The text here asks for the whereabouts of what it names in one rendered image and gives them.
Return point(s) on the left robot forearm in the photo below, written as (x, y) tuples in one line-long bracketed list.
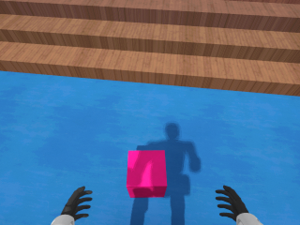
[(64, 220)]

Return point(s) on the right robot forearm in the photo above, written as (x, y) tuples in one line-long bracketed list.
[(247, 219)]

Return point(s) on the carton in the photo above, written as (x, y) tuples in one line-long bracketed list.
[(146, 174)]

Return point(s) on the left robot hand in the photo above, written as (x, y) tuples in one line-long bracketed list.
[(71, 208)]

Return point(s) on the right robot hand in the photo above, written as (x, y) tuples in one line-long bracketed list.
[(235, 203)]

